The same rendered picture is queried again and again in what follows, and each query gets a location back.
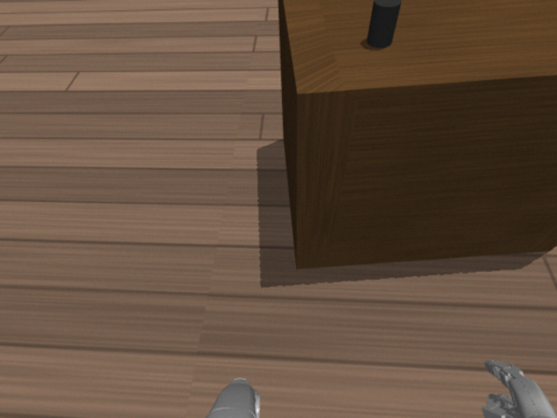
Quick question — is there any can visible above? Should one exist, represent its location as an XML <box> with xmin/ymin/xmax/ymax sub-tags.
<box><xmin>367</xmin><ymin>0</ymin><xmax>401</xmax><ymax>48</ymax></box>

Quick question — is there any right robot hand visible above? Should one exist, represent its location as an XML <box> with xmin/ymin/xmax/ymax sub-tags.
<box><xmin>481</xmin><ymin>360</ymin><xmax>557</xmax><ymax>418</ymax></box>

